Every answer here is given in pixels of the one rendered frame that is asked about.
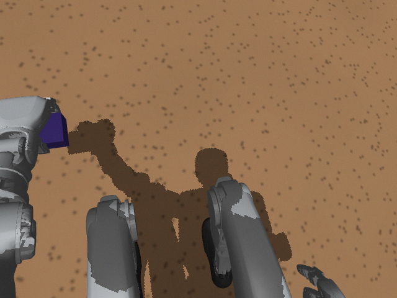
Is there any left robot arm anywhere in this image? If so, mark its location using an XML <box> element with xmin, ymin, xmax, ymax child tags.
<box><xmin>0</xmin><ymin>127</ymin><xmax>40</xmax><ymax>298</ymax></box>

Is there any left robot hand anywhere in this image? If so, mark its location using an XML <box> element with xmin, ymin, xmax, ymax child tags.
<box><xmin>0</xmin><ymin>96</ymin><xmax>61</xmax><ymax>154</ymax></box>

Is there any small box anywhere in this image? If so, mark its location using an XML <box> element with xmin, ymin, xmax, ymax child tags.
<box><xmin>39</xmin><ymin>112</ymin><xmax>69</xmax><ymax>149</ymax></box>

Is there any right robot hand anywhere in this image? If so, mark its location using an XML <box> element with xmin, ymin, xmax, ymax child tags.
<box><xmin>297</xmin><ymin>264</ymin><xmax>346</xmax><ymax>298</ymax></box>

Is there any right robot foot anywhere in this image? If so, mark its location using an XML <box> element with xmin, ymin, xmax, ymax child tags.
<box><xmin>202</xmin><ymin>218</ymin><xmax>233</xmax><ymax>288</ymax></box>

